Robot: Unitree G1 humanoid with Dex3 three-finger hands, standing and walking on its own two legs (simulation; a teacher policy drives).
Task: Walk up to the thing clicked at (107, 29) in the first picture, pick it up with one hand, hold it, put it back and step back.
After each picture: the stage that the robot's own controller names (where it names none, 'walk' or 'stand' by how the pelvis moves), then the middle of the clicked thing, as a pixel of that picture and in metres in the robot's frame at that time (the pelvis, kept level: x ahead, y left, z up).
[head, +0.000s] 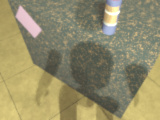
stand; (112, 10) +0.70 -0.12 +0.06
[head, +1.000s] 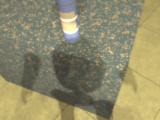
walk; (68, 15) +0.58 +0.11 +0.09
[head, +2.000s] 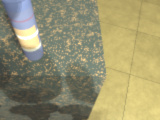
stand; (26, 30) +0.45 +0.21 +0.10
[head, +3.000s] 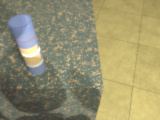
stand; (30, 49) +0.45 +0.22 +0.06
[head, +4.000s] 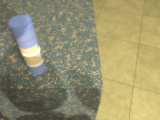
stand; (30, 48) +0.45 +0.22 +0.06
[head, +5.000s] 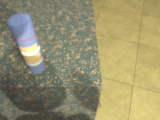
stand; (30, 47) +0.45 +0.22 +0.06
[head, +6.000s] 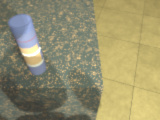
stand; (30, 48) +0.45 +0.22 +0.06
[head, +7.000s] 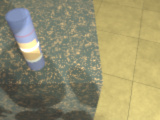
rise first; (29, 43) +0.46 +0.22 +0.06
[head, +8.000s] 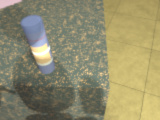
rise first; (40, 48) +0.46 +0.22 +0.07
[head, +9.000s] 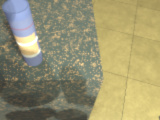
go down; (26, 37) +0.47 +0.20 +0.08
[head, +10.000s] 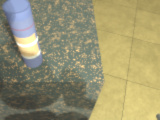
go down; (26, 38) +0.46 +0.20 +0.09
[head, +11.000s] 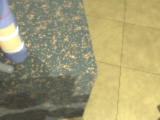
close in; (5, 29) +0.45 +0.22 +0.12
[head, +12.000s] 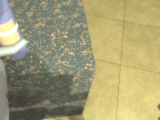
lift; (4, 26) +0.46 +0.22 +0.13
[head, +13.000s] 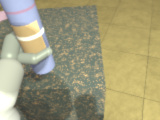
lift; (30, 31) +0.34 +0.15 +0.27
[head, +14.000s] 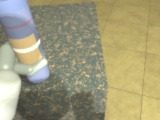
hold; (26, 43) +0.33 +0.17 +0.24
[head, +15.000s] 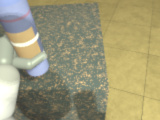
hold; (24, 36) +0.33 +0.17 +0.26
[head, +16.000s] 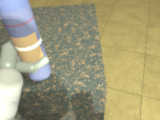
hold; (27, 41) +0.33 +0.16 +0.24
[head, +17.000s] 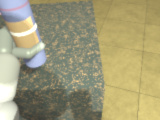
crouch; (23, 27) +0.37 +0.17 +0.26
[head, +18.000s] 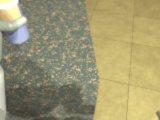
lower; (4, 1) +0.46 +0.22 +0.26
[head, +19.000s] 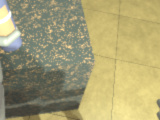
lower; out of the picture +0.49 +0.22 +0.14
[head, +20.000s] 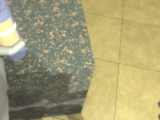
lower; (2, 25) +0.46 +0.22 +0.13
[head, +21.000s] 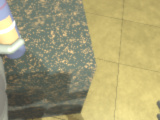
lower; (1, 23) +0.47 +0.22 +0.13
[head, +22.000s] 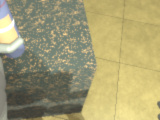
lower; (0, 22) +0.47 +0.22 +0.13
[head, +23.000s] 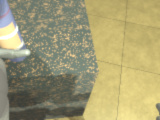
open; (4, 28) +0.45 +0.22 +0.12
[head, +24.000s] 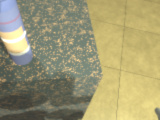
sink last; (12, 32) +0.44 +0.21 +0.12
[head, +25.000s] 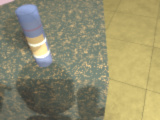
sink last; (36, 39) +0.48 +0.23 +0.11
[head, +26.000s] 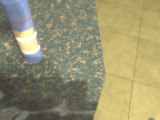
stand; (25, 33) +0.46 +0.22 +0.12
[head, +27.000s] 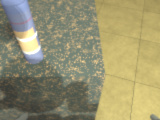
stand; (26, 33) +0.47 +0.22 +0.12
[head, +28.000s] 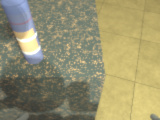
stand; (26, 34) +0.47 +0.22 +0.12
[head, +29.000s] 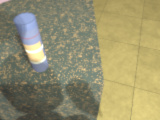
stand; (33, 46) +0.47 +0.22 +0.06
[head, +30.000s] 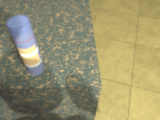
stand; (28, 49) +0.45 +0.23 +0.06
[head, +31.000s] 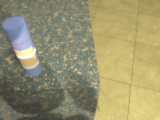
stand; (25, 50) +0.44 +0.23 +0.06
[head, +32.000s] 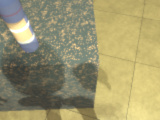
walk; (18, 24) +0.49 +0.25 +0.09
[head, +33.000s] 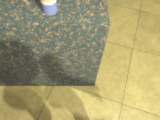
walk; out of the picture +0.70 +0.17 +0.09
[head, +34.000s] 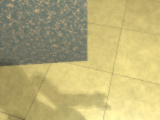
walk; out of the picture +0.97 +0.31 +0.09
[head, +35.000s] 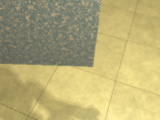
stand; out of the picture +1.06 +0.19 +0.07
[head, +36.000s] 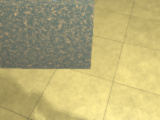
stand; out of the picture +1.09 +0.22 +0.06
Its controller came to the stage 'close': yes
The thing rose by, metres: 0.20
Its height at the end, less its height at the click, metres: +0.00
